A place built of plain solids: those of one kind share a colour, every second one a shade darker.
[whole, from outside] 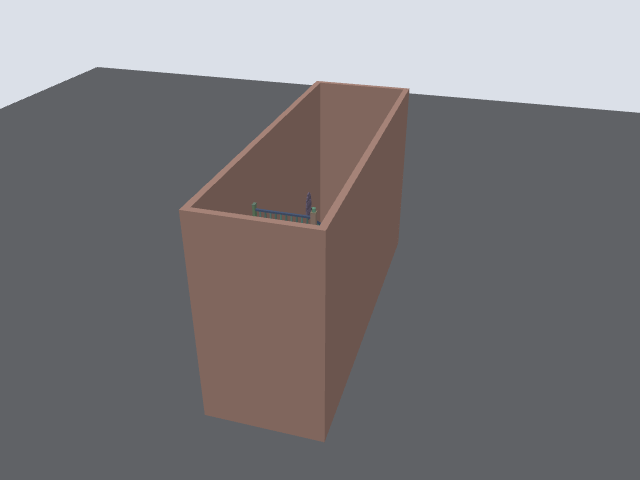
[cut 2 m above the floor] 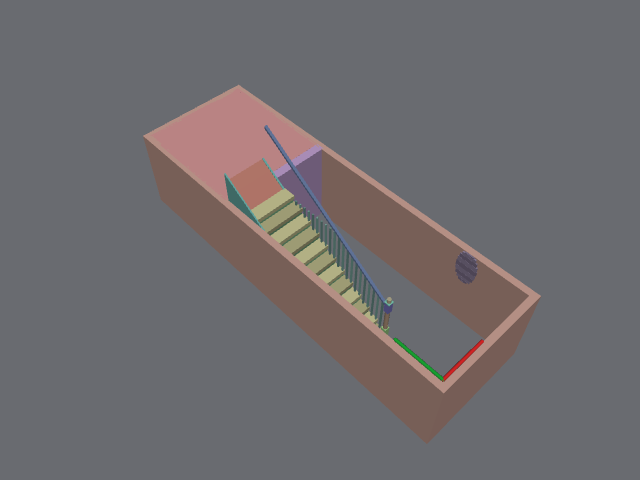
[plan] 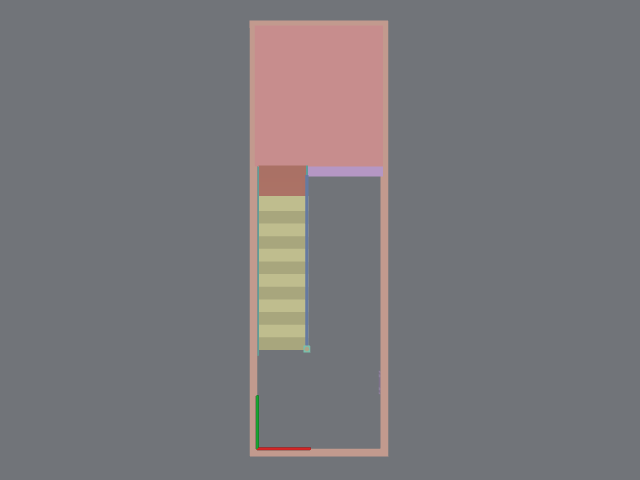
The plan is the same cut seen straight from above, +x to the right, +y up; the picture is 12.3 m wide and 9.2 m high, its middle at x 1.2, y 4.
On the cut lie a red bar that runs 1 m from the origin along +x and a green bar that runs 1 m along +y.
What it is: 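A row house's entrance hall, a dwelling of no particular year; the hall below, the landing 2.59 m above it, and between them a joiner's timber flight of 15 risers of about 0.173 m on goings of about 0.242 m, 0.90 m clear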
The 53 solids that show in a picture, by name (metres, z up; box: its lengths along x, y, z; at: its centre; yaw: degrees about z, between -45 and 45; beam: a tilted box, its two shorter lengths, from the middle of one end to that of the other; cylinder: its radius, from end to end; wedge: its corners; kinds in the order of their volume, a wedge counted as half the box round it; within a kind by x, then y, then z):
{
 "upper_1": {"box": [2.46, 2.7, 2.64], "at": [1.18, 6.76, 1.27]},
 "wall_1": {"box": [0.15, 8.36, 4.96], "at": [-0.07, 4.03, 2.43]},
 "wall_2": {"box": [2.66, 0.15, 4.96], "at": [1.18, -0.07, 2.43]},
 "wall_3": {"box": [2.66, 0.15, 4.96], "at": [1.18, 8.13, 2.43]},
 "wall_4": {"box": [0.15, 8.36, 4.96], "at": [2.44, 4.03, 2.43]},
 "carriage_1": {"wedge": [[0.03, 1.94, -0.05], [0.03, 1.94, 0.0], [0.03, 5.43, -0.05], [0.03, 5.43, 2.49], [0.94, 1.94, -0.05], [0.94, 1.94, 0.0], [0.94, 5.43, -0.05], [0.94, 5.43, 2.49]]},
 "upper_edge_1": {"box": [1.44, 0.19, 2.64], "at": [1.69, 5.31, 1.27]},
 "string_1": {"wedge": [[0.0, 1.78, -0.05], [0.0, 1.78, 0.13], [0.0, 5.41, -0.05], [0.0, 5.41, 2.72], [0.03, 1.78, -0.05], [0.03, 1.78, 0.13], [0.03, 5.41, -0.05], [0.03, 5.41, 2.72]]},
 "string_2": {"wedge": [[0.93, 1.91, -0.05], [0.93, 1.91, -0.01], [0.93, 5.43, -0.05], [0.93, 5.43, 2.51], [0.97, 1.91, -0.05], [0.97, 1.91, -0.01], [0.97, 5.43, -0.05], [0.97, 5.43, 2.51]]},
 "rail_1": {"wedge": [[0.92, 1.96, 1.03], [0.92, 1.96, 1.09], [0.92, 5.25, 3.38], [0.92, 5.25, 3.44], [0.98, 1.96, 1.03], [0.98, 1.96, 1.09], [0.98, 5.25, 3.38], [0.98, 5.25, 3.44]]},
 "rail_2": {"box": [1.31, 0.06, 0.048], "at": [1.65, 5.3, 3.51]},
 "tread_1": {"wedge": [[0.02, 1.89, 0.17], [0.02, 1.9, 0.07], [0.02, 2.18, 0.07], [0.02, 2.18, 0.17], [0.98, 1.89, 0.17], [0.98, 1.9, 0.07], [0.98, 2.18, 0.07], [0.98, 2.18, 0.17]]},
 "tread_2": {"wedge": [[0.02, 2.14, 0.24], [0.02, 2.14, 0.34], [0.02, 2.42, 0.24], [0.02, 2.42, 0.34], [0.98, 2.14, 0.24], [0.98, 2.14, 0.34], [0.98, 2.42, 0.24], [0.98, 2.42, 0.34]]},
 "tread_3": {"wedge": [[0.02, 2.38, 0.41], [0.02, 2.38, 0.51], [0.02, 2.67, 0.42], [0.02, 2.67, 0.52], [0.98, 2.38, 0.41], [0.98, 2.38, 0.51], [0.98, 2.67, 0.42], [0.98, 2.67, 0.52]]},
 "tread_4": {"wedge": [[0.02, 2.62, 0.59], [0.02, 2.62, 0.69], [0.02, 2.91, 0.59], [0.02, 2.91, 0.69], [0.98, 2.62, 0.58], [0.98, 2.62, 0.68], [0.98, 2.91, 0.59], [0.98, 2.91, 0.69]]},
 "tread_5": {"wedge": [[0.02, 2.86, 0.76], [0.02, 2.86, 0.86], [0.02, 3.15, 0.76], [0.02, 3.15, 0.86], [0.98, 2.86, 0.76], [0.98, 2.86, 0.86], [0.98, 3.15, 0.76], [0.98, 3.15, 0.86]]},
 "tread_6": {"wedge": [[0.02, 3.1, 1.03], [0.02, 3.11, 0.93], [0.02, 3.39, 0.94], [0.02, 3.39, 1.04], [0.98, 3.1, 1.03], [0.98, 3.11, 0.93], [0.98, 3.39, 0.94], [0.98, 3.39, 1.04]]},
 "tread_7": {"wedge": [[0.02, 3.35, 1.1], [0.02, 3.35, 1.2], [0.02, 3.63, 1.11], [0.02, 3.63, 1.21], [0.98, 3.35, 1.1], [0.98, 3.35, 1.2], [0.98, 3.63, 1.11], [0.98, 3.63, 1.21]]},
 "tread_8": {"wedge": [[0.02, 3.59, 1.28], [0.02, 3.59, 1.38], [0.02, 3.88, 1.28], [0.02, 3.88, 1.38], [0.98, 3.59, 1.28], [0.98, 3.59, 1.38], [0.98, 3.88, 1.28], [0.98, 3.88, 1.38]]},
 "tread_9": {"wedge": [[0.02, 3.83, 1.45], [0.02, 3.83, 1.55], [0.02, 4.12, 1.45], [0.02, 4.12, 1.55], [0.98, 3.83, 1.45], [0.98, 3.83, 1.55], [0.98, 4.12, 1.45], [0.98, 4.12, 1.55]]},
 "tread_10": {"wedge": [[0.02, 4.07, 1.62], [0.02, 4.07, 1.72], [0.02, 4.36, 1.63], [0.02, 4.36, 1.73], [0.98, 4.07, 1.62], [0.98, 4.07, 1.72], [0.98, 4.36, 1.63], [0.98, 4.36, 1.73]]},
 "tread_11": {"wedge": [[0.02, 4.31, 1.9], [0.02, 4.32, 1.8], [0.02, 4.6, 1.8], [0.02, 4.6, 1.9], [0.98, 4.31, 1.9], [0.98, 4.32, 1.8], [0.98, 4.6, 1.8], [0.98, 4.6, 1.9]]},
 "tread_12": {"wedge": [[0.02, 4.55, 2.07], [0.02, 4.56, 1.97], [0.02, 4.84, 1.97], [0.02, 4.84, 2.07], [0.98, 4.55, 2.07], [0.98, 4.56, 1.97], [0.98, 4.84, 1.97], [0.98, 4.84, 2.07]]},
 "riser_1": {"wedge": [[0.02, 3.85, 1.35], [0.02, 3.85, 1.46], [0.02, 4.12, 1.43], [0.02, 4.12, 1.46], [0.97, 3.85, 1.35], [0.97, 3.85, 1.46], [0.97, 4.12, 1.43], [0.97, 4.12, 1.46]]},
 "riser_2": {"wedge": [[0.02, 4.09, 1.52], [0.02, 4.09, 1.63], [0.02, 4.36, 1.6], [0.02, 4.36, 1.64], [0.97, 4.09, 1.52], [0.97, 4.09, 1.63], [0.97, 4.36, 1.6], [0.97, 4.36, 1.63]]},
 "riser_3": {"wedge": [[0.02, 4.33, 1.7], [0.02, 4.33, 1.8], [0.02, 4.6, 1.78], [0.02, 4.6, 1.81], [0.97, 4.33, 1.7], [0.97, 4.33, 1.8], [0.97, 4.6, 1.78], [0.97, 4.6, 1.81]]},
 "riser_4": {"wedge": [[0.02, 4.57, 1.87], [0.02, 4.57, 1.98], [0.02, 4.84, 1.95], [0.02, 4.84, 1.98], [0.97, 4.57, 1.87], [0.97, 4.57, 1.98], [0.97, 4.84, 1.95], [0.97, 4.84, 1.98]]},
 "bal_1": {"box": [0.036, 0.036, 0.95], "at": [0.95, 2.05, 0.63]},
 "bal_2": {"box": [0.036, 0.036, 0.86], "at": [0.95, 2.17, 0.76]},
 "bal_3": {"box": [0.036, 0.036, 0.95], "at": [0.95, 2.29, 0.81]},
 "bal_4": {"box": [0.036, 0.036, 0.86], "at": [0.95, 2.41, 0.94]},
 "bal_5": {"box": [0.036, 0.036, 0.95], "at": [0.95, 2.53, 0.98]},
 "bal_6": {"box": [0.036, 0.036, 0.86], "at": [0.95, 2.65, 1.11]},
 "bal_7": {"box": [0.036, 0.036, 0.95], "at": [0.95, 2.77, 1.15]},
 "bal_8": {"box": [0.036, 0.036, 0.86], "at": [0.95, 2.9, 1.28]},
 "bal_9": {"box": [0.036, 0.036, 0.95], "at": [0.95, 3.02, 1.32]},
 "bal_10": {"box": [0.036, 0.036, 0.86], "at": [0.95, 3.14, 1.45]},
 "bal_11": {"box": [0.036, 0.036, 0.95], "at": [0.95, 3.26, 1.5]},
 "bal_12": {"box": [0.036, 0.036, 0.87], "at": [0.95, 3.38, 1.63]},
 "bal_13": {"box": [0.036, 0.036, 0.95], "at": [0.95, 3.5, 1.67]},
 "bal_14": {"box": [0.036, 0.036, 0.87], "at": [0.95, 3.62, 1.8]},
 "bal_15": {"box": [0.036, 0.036, 0.95], "at": [0.95, 3.74, 1.84]},
 "bal_16": {"box": [0.036, 0.036, 0.86], "at": [0.95, 3.86, 1.97]},
 "wall_mirror_1": {"box": [0.034, 0.39, 0.1], "at": [2.34, 1.27, 1.39]},
 "wall_mirror_2": {"box": [0.034, 0.44, 0.12], "at": [2.34, 1.27, 1.5]},
 "wall_mirror_3": {"box": [0.034, 0.46, 0.12], "at": [2.34, 1.27, 1.62]},
 "wall_mirror_4": {"box": [0.034, 0.44, 0.12], "at": [2.34, 1.27, 1.74]},
 "wall_mirror_5": {"box": [0.034, 0.39, 0.1], "at": [2.34, 1.27, 1.85]},
 "wall_mirror_6": {"box": [0.034, 0.31, 0.08], "at": [2.34, 1.27, 1.94]},
 "newel_1": {"box": [0.06, 0.12, 1.08], "at": [2.33, 5.3, 3.08]},
 "newel_head_block_1": {"box": [0.12, 0.12, 0.31], "at": [0.95, 5.3, 3.47]},
 "newel_foot_shaft_1": {"cylinder": 0.047, "from": [0.95, 1.91, 0.32], "to": [0.95, 1.91, 0.91]},
 "newel_foot_block_1": {"box": [0.12, 0.12, 0.28], "at": [0.95, 1.91, 1.05]}
}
